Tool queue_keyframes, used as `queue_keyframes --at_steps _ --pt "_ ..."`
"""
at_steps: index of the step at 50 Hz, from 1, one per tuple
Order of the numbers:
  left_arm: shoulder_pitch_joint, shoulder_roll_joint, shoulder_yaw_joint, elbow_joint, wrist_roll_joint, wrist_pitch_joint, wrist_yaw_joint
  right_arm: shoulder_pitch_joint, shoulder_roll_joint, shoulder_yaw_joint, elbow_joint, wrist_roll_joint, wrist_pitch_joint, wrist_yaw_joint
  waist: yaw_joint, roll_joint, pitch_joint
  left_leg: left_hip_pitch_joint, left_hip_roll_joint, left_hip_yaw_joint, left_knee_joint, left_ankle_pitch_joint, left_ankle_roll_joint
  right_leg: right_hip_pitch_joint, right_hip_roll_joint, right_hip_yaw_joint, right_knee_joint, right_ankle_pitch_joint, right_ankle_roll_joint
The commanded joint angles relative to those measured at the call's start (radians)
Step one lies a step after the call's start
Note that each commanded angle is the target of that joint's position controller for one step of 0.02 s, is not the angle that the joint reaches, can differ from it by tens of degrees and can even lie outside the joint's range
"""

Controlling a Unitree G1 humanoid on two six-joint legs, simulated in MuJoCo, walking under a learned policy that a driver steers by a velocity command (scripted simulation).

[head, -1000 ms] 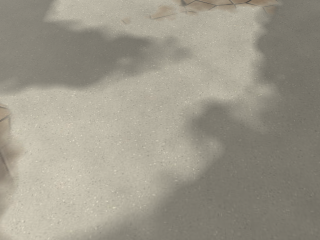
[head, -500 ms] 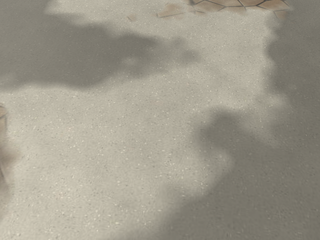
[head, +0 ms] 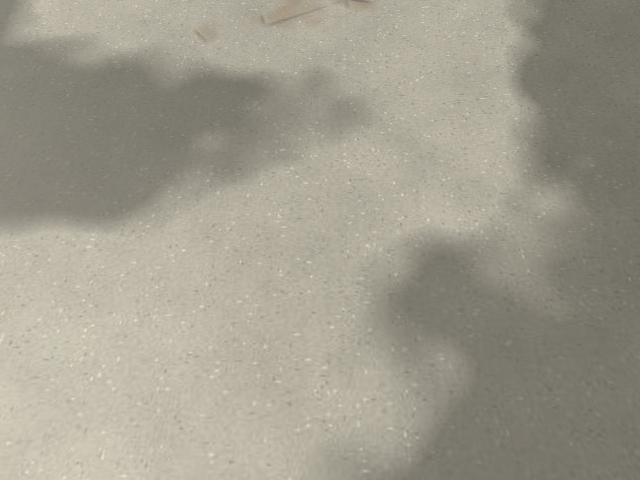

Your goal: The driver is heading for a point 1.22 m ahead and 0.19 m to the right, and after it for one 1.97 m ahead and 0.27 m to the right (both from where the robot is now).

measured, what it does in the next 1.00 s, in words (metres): goes down: right foot 0.11 m lower, then left foot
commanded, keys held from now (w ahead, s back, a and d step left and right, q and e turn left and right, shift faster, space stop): w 1.00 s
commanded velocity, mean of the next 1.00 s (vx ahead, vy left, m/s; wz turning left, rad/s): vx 0.50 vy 0.00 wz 0.00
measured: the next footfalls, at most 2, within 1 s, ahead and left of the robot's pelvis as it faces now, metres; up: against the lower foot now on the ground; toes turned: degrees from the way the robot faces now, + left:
right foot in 0.04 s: +0.21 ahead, -0.10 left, -0.11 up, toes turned -5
left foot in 0.52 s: +0.48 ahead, +0.08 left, -0.11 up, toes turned +4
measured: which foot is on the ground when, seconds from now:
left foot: down 0.00-0.06, up 0.08-0.50, down 0.52-1.00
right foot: up 0.00-0.02, down 0.04-0.54, up 0.56-1.00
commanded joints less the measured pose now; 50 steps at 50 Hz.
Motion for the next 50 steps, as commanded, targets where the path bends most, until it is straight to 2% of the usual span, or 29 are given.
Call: queue_keyframes --at_steps 1,2,3,4,5,6,7,8,9,10,11,13,15,18,22,24,25,26,27,28,29,30,31,33,35,37,43,47,50 --pt "0.155 0.108 0.029 0.022 0.009 -0.028 0.019 0.09 -0.146 -0.024 0.004 -0.011 0.019 -0.009 0.073 0.057 -0.009 -0.045 0.209 -0.112 0.347 1.045 0.134 0.186 0.042 -0.031 -0.07 -0.076 -0.027" --pt "0.361 0.137 0.044 0.095 0.024 -0.037 0.026 0.06 -0.154 -0.029 0.007 0.008 0.028 -0.009 0.181 0.025 -0.092 -0.155 0.162 -0.078 0.624 0.986 0.121 0.437 0.026 -0.043 -0.121 0.01 -0.035" --pt "0.481 0.19 0.061 0.137 0.035 -0.038 0.021 0.081 -0.105 -0.032 0.018 0.032 0.024 -0.005 0.202 -0.082 -0.205 -0.427 0.031 -0.033 1.024 0.313 0.091 0.733 -0.111 0.071 0.032 0.281 -0.054" --pt "0.551 0.241 0.06 0.134 0.03 -0.048 0.007 0.228 -0.044 -0.02 0.011 0.084 0.016 -0.014 0.129 -0.192 -0.413 -0.794 0.009 -0.159 1.29 -0.122 0.073 1.152 -0.349 0.262 0.405 0.878 -0.131" --pt "0.563 0.248 0.069 0.12 -0.013 -0.036 0.007 0.137 -0.129 -0.025 -0.027 0.118 0.016 -0.021 0.232 -0.156 -0.573 -0.968 0.025 -0.179 1.331 -0.017 0.056 1.237 -0.436 0.483 0.259 0.44 -0.271" --pt "0.497 0.186 0.054 0.105 -0.002 -0.02 0.032 0.009 -0.139 -0.025 -0.054 0.089 0.021 -0.016 0.213 -0.064 -0.448 -1.012 0.09 -0.124 1.235 0.112 0.04 1.04 -0.38 0.464 0.082 -0.025 -0.247" --pt "0.395 0.12 0.032 0.083 0.01 -0.025 0.047 -0.127 -0.137 -0.025 -0.085 0.045 0.022 0.002 0.197 -0.007 -0.266 -1.002 0.13 -0.118 1.103 0.225 0.04 0.801 -0.313 0.41 -0.037 -0.285 -0.206" --pt "0.384 0.124 0.03 0.09 0.014 -0.034 0.057 -0.138 -0.122 -0.027 -0.084 0.013 0.033 0.017 0.168 0.001 -0.201 -0.927 0.138 -0.11 1.085 0.248 0.038 0.631 -0.317 0.415 -0.07 -0.239 -0.216" --pt "0.363 0.092 0.013 0.098 -0.004 -0.051 0.059 -0.144 -0.114 -0.033 -0.085 -0.015 0.043 0.035 0.117 0.07 -0.133 -0.83 0.174 -0.152 0.923 0.351 0.034 0.47 -0.277 0.355 -0.104 -0.2 -0.172" --pt "0.346 0.089 0.01 0.119 -0.019 -0.061 0.059 -0.156 -0.066 -0.027 -0.091 -0.014 0.059 0.05 0.07 0.047 -0.051 -0.748 0.185 -0.133 0.78 0.372 0.014 0.309 -0.221 0.269 -0.157 -0.179 -0.138" --pt "0.346 0.105 0.013 0.128 -0.021 -0.069 0.055 -0.154 -0.037 -0.021 -0.092 -0.015 0.068 0.06 0.056 0.01 -0.036 -0.706 0.18 -0.106 0.706 0.402 0.002 0.258 -0.181 0.221 -0.179 -0.141 -0.134" --pt "0.359 0.1 0.01 0.135 -0.02 -0.074 0.049 -0.195 -0.039 -0.016 -0.117 -0.007 0.073 0.065 0.045 -0.034 -0.031 -0.693 0.183 -0.081 0.561 0.496 -0.006 0.255 -0.142 0.141 -0.184 0.011 -0.133" --pt "0.342 0.086 0.003 0.127 -0.023 -0.068 0.043 -0.275 -0.036 -0.006 -0.146 0.008 0.063 0.067 0.049 -0.041 -0.026 -0.643 0.179 -0.055 0.357 0.603 0.004 0.249 -0.099 0.069 -0.194 0.006 -0.115" --pt "0.407 0.102 0.004 0.144 -0.03 -0.06 0.04 -0.399 -0.054 -0.002 -0.179 0.018 0.059 0.064 0.092 -0.033 -0.015 -0.628 0.153 -0.022 0.223 0.681 0.02 0.335 -0.114 0.072 -0.216 -0.06 -0.101" --pt "0.49 0.123 0.008 0.178 -0.016 -0.043 0.054 -0.505 -0.086 -0.015 -0.224 0.015 0.053 0.062 0.118 0.0 0.045 -0.726 0.149 -0.033 0.14 0.586 0.05 0.52 -0.18 0.109 -0.192 -0.13 -0.102" --pt "0.48 0.134 0.012 0.181 -0.008 -0.037 0.059 -0.464 -0.092 -0.025 -0.216 0.015 0.041 0.059 0.097 0.002 0.032 -0.647 0.115 -0.012 0.082 0.506 0.068 0.556 -0.177 0.086 -0.103 -0.005 -0.083" --pt "0.465 0.135 0.012 0.18 -0.009 -0.034 0.059 -0.369 -0.096 -0.033 -0.183 0.011 0.032 0.054 0.054 0.011 -0.013 -0.519 0.079 0.013 0.034 0.504 0.081 0.543 -0.152 0.059 0.02 0.096 -0.069" --pt "0.466 0.12 0.007 0.176 -0.009 -0.032 0.056 -0.199 -0.124 -0.05 -0.122 0.002 0.021 0.046 -0.004 0.046 -0.1 -0.308 0.07 0.003 0.002 0.514 0.105 0.471 -0.097 0.018 0.219 0.095 -0.049" --pt "0.466 0.091 -0.004 0.14 -0.017 -0.034 0.054 -0.015 -0.213 -0.074 -0.089 -0.019 0.013 0.035 -0.061 0.151 -0.225 -0.065 0.289 -0.256 -0.032 0.464 0.166 0.277 -0.031 -0.035 0.535 -0.201 -0.021" --pt "0.579 0.014 -0.014 0.133 -0.049 -0.034 0.047 0.016 -0.297 -0.095 -0.079 -0.009 0.024 0.039 -0.005 0.366 -0.314 0.128 0.519 -0.739 -0.199 0.378 0.304 -0.052 0.156 -0.033 0.862 -0.887 0.011" --pt "0.48 0.105 0.007 0.132 -0.02 -0.025 0.051 -0.086 -0.237 -0.084 -0.094 0.027 0.038 0.044 0.018 0.169 -0.205 0.032 0.463 -0.7 -0.227 0.252 0.267 -0.15 0.085 0.091 0.921 -0.835 -0.004" --pt "0.391 0.102 0.01 0.106 -0.018 -0.029 0.045 -0.186 -0.172 -0.066 -0.117 0.031 0.037 0.046 0.042 0.118 -0.083 -0.101 0.428 -0.553 -0.241 0.274 0.234 -0.172 0.043 0.093 0.894 -0.736 -0.007" --pt "0.36 0.081 0.007 0.103 -0.02 -0.031 0.042 -0.229 -0.13 -0.054 -0.118 0.026 0.03 0.049 0.07 0.079 -0.034 -0.202 0.382 -0.455 -0.273 0.388 0.201 -0.13 0.009 0.097 0.832 -0.666 -0.003" --pt "0.389 0.049 0.004 0.12 0.002 -0.01 0.035 -0.233 -0.085 -0.039 -0.102 0.031 0.015 0.04 0.12 0.106 -0.026 -0.305 0.314 -0.313 -0.305 0.549 0.155 -0.023 -0.023 0.091 0.751 -0.617 0.02" --pt "0.386 0.036 0.005 0.12 0.004 0.008 0.028 -0.176 -0.098 -0.039 -0.081 0.031 0.001 0.034 0.131 0.097 -0.041 -0.303 0.299 -0.258 -0.311 0.687 0.16 -0.009 -0.017 0.072 0.726 -0.593 0.038" --pt "0.32 0.04 0.006 0.099 0.004 0.019 0.025 -0.139 -0.122 -0.042 -0.07 0.034 -0.004 0.033 0.13 0.093 -0.023 -0.291 0.287 -0.218 -0.336 0.708 0.163 -0.062 -0.027 0.058 0.677 -0.535 0.055" --pt "0.092 0.039 -0.001 0.023 -0.007 0.019 0.019 -0.028 -0.109 -0.031 -0.047 0.032 0.003 0.03 0.078 0.103 0.035 -0.205 0.262 -0.153 -0.359 0.793 0.149 -0.178 -0.03 0.013 0.438 -0.38 0.088" --pt "-0.013 0.029 -0.013 -0.017 -0.012 0.011 0.02 0.033 -0.108 -0.028 -0.025 0.027 0.002 0.024 0.045 0.121 0.053 -0.13 0.269 -0.121 -0.341 0.876 0.156 -0.152 0.002 -0.023 0.284 -0.345 0.068" --pt "-0.043 0.041 -0.012 -0.041 -0.012 0.0 0.022 0.046 -0.118 -0.03 -0.01 0.019 0.003 0.018 0.048 0.125 0.064 -0.057 0.301 -0.117 -0.297 0.974 0.162 -0.131 0.019 -0.031 0.213 -0.405 0.031"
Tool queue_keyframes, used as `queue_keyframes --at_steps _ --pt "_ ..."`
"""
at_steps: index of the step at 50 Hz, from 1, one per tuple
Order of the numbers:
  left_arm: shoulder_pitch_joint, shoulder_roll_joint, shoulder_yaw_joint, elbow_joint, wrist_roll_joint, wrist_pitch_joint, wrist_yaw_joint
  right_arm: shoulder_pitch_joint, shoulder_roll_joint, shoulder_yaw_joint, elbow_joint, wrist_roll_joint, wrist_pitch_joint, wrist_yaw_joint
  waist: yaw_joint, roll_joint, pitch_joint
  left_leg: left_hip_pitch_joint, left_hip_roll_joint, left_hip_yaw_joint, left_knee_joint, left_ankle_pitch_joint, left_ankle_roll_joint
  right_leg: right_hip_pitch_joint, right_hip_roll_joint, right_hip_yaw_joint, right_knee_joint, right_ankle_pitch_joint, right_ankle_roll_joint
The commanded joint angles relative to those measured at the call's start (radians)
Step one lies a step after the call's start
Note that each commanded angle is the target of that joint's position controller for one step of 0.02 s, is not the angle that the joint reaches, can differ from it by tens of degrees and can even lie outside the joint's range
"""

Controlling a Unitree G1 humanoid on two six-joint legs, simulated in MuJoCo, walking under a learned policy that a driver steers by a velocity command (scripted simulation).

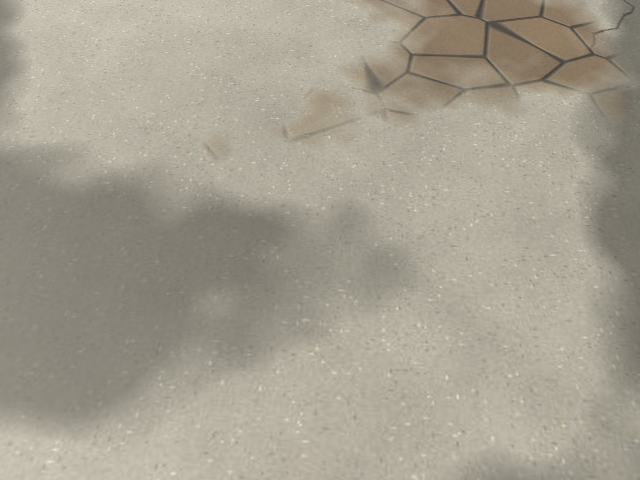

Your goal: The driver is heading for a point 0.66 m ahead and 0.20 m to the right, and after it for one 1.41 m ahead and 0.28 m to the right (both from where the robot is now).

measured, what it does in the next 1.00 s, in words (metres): walks ahead: right foot, then left foot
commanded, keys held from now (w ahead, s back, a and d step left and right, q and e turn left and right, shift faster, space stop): w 0.46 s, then w+e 0.50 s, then e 0.04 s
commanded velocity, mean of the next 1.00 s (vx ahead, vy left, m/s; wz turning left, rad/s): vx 0.50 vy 0.00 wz -0.20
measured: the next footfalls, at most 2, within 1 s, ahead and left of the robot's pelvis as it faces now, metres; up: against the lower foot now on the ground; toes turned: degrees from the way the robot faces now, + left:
right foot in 0.10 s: +0.23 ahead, -0.10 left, +0.00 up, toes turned -5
left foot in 0.66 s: +0.54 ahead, +0.08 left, +0.00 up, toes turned -1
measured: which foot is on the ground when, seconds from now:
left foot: down 0.00-0.12, up 0.14-0.64, down 0.66-1.00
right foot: up 0.00-0.08, down 0.10-0.68, up 0.70-1.00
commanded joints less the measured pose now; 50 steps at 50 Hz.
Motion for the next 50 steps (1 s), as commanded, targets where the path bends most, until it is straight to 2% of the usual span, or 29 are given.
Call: queue_keyframes --at_steps 1,3,4,5,6,7,8,9,10,11,12,14,17,23,26,28,30,31,32,33,34,35,36,37,39,41,44,48,50 --pt "-0.087 0.062 0.009 -0.086 -0.002 -0.025 0.004 0.059 -0.148 -0.027 -0.006 -0.007 -0.005 -0.011 0.022 0.116 0.075 0.023 0.307 -0.109 0.041 0.672 0.119 -0.021 0.03 -0.024 -0.068 -0.062 -0.042" --pt "0.042 0.086 0.024 -0.051 -0.002 -0.036 0.016 0.021 -0.169 -0.032 -0.01 -0.009 -0.004 -0.013 0.084 0.126 0.006 0.03 0.301 -0.084 0.195 0.939 0.094 0.154 0.087 -0.045 -0.106 -0.127 -0.08" --pt "0.197 0.099 0.035 0.003 0.002 -0.044 0.024 -0.003 -0.173 -0.033 -0.013 -0.005 0.001 -0.012 0.151 0.103 -0.073 0.004 0.269 -0.056 0.369 0.971 0.076 0.325 0.12 -0.062 -0.173 -0.087 -0.101" --pt "0.367 0.149 0.055 0.052 0.021 -0.053 0.033 -0.009 -0.156 -0.027 -0.027 0.004 0.002 -0.009 0.21 0.065 -0.171 -0.166 0.231 -0.035 0.598 0.767 0.058 0.583 0.026 0.036 -0.184 -0.093 -0.136" --pt "0.488 0.267 0.085 0.06 0.044 -0.054 0.038 0.084 -0.058 -0.006 -0.059 0.046 0.003 0.005 0.191 -0.145 -0.325 -0.513 0.081 0.024 1.007 0.222 0.009 0.898 -0.289 0.495 -0.235 -0.201 -0.26" --pt "0.424 0.253 0.084 0.06 0.008 -0.037 0.024 0.074 -0.121 -0.026 -0.049 0.028 0.004 0.006 0.166 -0.121 -0.344 -0.656 0.008 -0.105 1.169 -0.207 0.021 0.871 -0.345 0.756 -0.383 -0.257 -0.295" --pt "0.294 0.209 0.071 0.04 -0.012 -0.034 0.021 -0.021 -0.141 -0.035 -0.077 0.014 0.009 0.006 0.114 -0.05 -0.162 -0.727 0.083 -0.138 1.188 -0.126 0.031 0.713 -0.307 0.59 -0.398 -0.343 -0.257" --pt "0.22 0.134 0.05 0.025 -0.012 -0.039 0.016 -0.084 -0.131 -0.033 -0.092 0.009 0.003 0.013 0.098 0.002 -0.065 -0.717 0.122 -0.135 1.128 -0.047 0.033 0.569 -0.263 0.472 -0.444 -0.304 -0.227" --pt "0.194 0.094 0.037 0.029 -0.009 -0.046 0.017 -0.098 -0.111 -0.034 -0.092 0.006 0.008 0.015 0.067 0.004 -0.012 -0.678 0.153 -0.13 1.059 -0.005 0.031 0.477 -0.211 0.376 -0.475 -0.236 -0.184" --pt "0.199 0.065 0.026 0.045 -0.012 -0.053 0.023 -0.084 -0.095 -0.032 -0.091 -0.01 0.021 0.019 0.039 -0.015 0.008 -0.629 0.172 -0.127 1.007 0.016 0.019 0.411 -0.169 0.303 -0.495 -0.169 -0.154" --pt "0.221 0.058 0.022 0.057 -0.011 -0.06 0.027 -0.065 -0.077 -0.029 -0.082 -0.017 0.034 0.025 0.026 -0.022 0.003 -0.597 0.176 -0.119 0.985 0.031 0.009 0.391 -0.148 0.258 -0.503 -0.118 -0.145" --pt "0.281 0.088 0.026 0.079 -0.011 -0.074 0.032 -0.089 -0.076 -0.031 -0.094 -0.021 0.05 0.033 0.02 -0.016 0.003 -0.62 0.18 -0.096 0.953 0.059 -0.011 0.396 -0.133 0.209 -0.511 0.001 -0.156" --pt "0.339 0.108 0.025 0.091 -0.014 -0.078 0.033 -0.221 -0.089 -0.033 -0.143 -0.018 0.061 0.037 0.039 -0.013 0.035 -0.733 0.203 -0.072 0.853 0.151 -0.041 0.438 -0.121 0.17 -0.542 0.047 -0.161" --pt "0.444 0.104 0.014 0.111 -0.014 -0.077 0.036 -0.439 -0.075 -0.017 -0.218 -0.003 0.057 0.04 0.095 -0.025 0.055 -0.762 0.172 -0.019 0.558 0.293 -0.056 0.549 -0.101 0.106 -0.531 0.219 -0.141" --pt "0.499 0.106 0.012 0.13 -0.008 -0.072 0.042 -0.521 -0.084 -0.014 -0.252 -0.004 0.05 0.038 0.121 -0.027 0.064 -0.77 0.147 -0.014 0.472 0.282 -0.045 0.64 -0.123 0.138 -0.487 0.301 -0.157" --pt "0.498 0.124 0.016 0.131 -0.002 -0.066 0.049 -0.543 -0.098 -0.016 -0.272 -0.002 0.04 0.037 0.115 -0.03 0.064 -0.766 0.135 -0.026 0.431 0.233 -0.033 0.698 -0.146 0.165 -0.442 0.367 -0.167" --pt "0.461 0.143 0.023 0.122 0.003 -0.063 0.053 -0.501 -0.116 -0.022 -0.273 0.002 0.026 0.032 0.08 -0.037 0.046 -0.672 0.11 -0.028 0.379 0.164 -0.012 0.707 -0.152 0.173 -0.373 0.482 -0.152" --pt "0.435 0.154 0.026 0.115 0.005 -0.062 0.052 -0.426 -0.131 -0.029 -0.253 0.002 0.02 0.026 0.044 -0.045 0.011 -0.557 0.08 -0.019 0.349 0.127 0.001 0.687 -0.14 0.168 -0.296 0.59 -0.136" --pt "0.41 0.158 0.028 0.11 0.0 -0.06 0.048 -0.283 -0.151 -0.04 -0.209 -0.003 0.01 0.016 -0.018 -0.022 -0.065 -0.37 0.055 -0.004 0.281 0.161 0.02 0.647 -0.103 0.145 -0.139 0.622 -0.117" --pt "0.398 0.137 0.022 0.092 -0.013 -0.063 0.043 -0.114 -0.204 -0.059 -0.168 -0.025 -0.002 0.002 -0.079 0.022 -0.178 -0.098 0.154 -0.095 0.274 0.176 0.053 0.483 -0.052 0.12 0.084 0.432 -0.099" --pt "0.488 0.029 0.0 0.054 -0.058 -0.06 0.038 -0.005 -0.324 -0.089 -0.172 -0.055 -0.003 -0.006 -0.061 0.217 -0.352 0.228 0.471 -0.497 0.242 0.087 0.148 0.149 0.09 0.035 0.455 -0.088 -0.051" --pt "0.496 0.089 0.019 0.057 -0.042 -0.052 0.044 -0.056 -0.301 -0.087 -0.183 -0.029 0.016 0.004 -0.037 0.222 -0.383 0.196 0.542 -0.726 0.126 0.053 0.184 0.019 0.132 0.098 0.614 -0.465 -0.062" --pt "0.424 0.12 0.033 0.048 -0.025 -0.041 0.045 -0.163 -0.227 -0.068 -0.201 -0.014 0.022 0.007 0.008 0.121 -0.22 0.043 0.5 -0.584 0.104 -0.041 0.154 -0.023 0.062 0.131 0.653 -0.389 -0.069" --pt "0.37 0.1 0.031 0.037 -0.019 -0.039 0.037 -0.234 -0.16 -0.05 -0.21 -0.007 0.019 0.009 0.023 0.072 -0.105 -0.105 0.454 -0.45 0.056 -0.034 0.127 -0.019 0.023 0.127 0.612 -0.315 -0.066" --pt "0.356 0.071 0.034 0.03 0.002 -0.017 0.022 -0.256 -0.113 -0.036 -0.194 -0.003 0.008 0.002 0.068 0.116 -0.018 -0.259 0.374 -0.264 -0.002 0.054 0.069 0.035 -0.021 0.119 0.539 -0.259 -0.055" --pt "0.358 0.049 0.034 0.023 0.009 0.007 0.008 -0.217 -0.112 -0.035 -0.177 0.002 -0.01 -0.001 0.084 0.119 -0.018 -0.289 0.358 -0.179 -0.023 0.146 0.064 0.048 -0.026 0.104 0.536 -0.22 -0.043" --pt "0.266 0.05 0.035 -0.019 0.009 0.024 -0.004 -0.173 -0.138 -0.042 -0.162 0.005 -0.026 -0.002 0.088 0.104 0.0 -0.26 0.352 -0.078 -0.044 0.233 0.069 -0.051 -0.043 0.094 0.499 -0.119 -0.029" --pt "0.118 0.052 0.029 -0.078 0.007 0.024 -0.019 -0.123 -0.137 -0.039 -0.145 0.001 -0.027 -0.002 0.067 0.1 0.036 -0.22 0.325 0.033 -0.046 0.321 0.067 -0.112 -0.039 0.061 0.312 0.014 -0.013" --pt "0.058 0.035 0.018 -0.102 0.008 0.019 -0.024 -0.127 -0.147 -0.038 -0.145 0.004 -0.025 -0.008 0.065 0.097 0.056 -0.227 0.313 0.109 -0.002 0.529 0.057 -0.047 -0.017 0.008 0.159 0.063 -0.011"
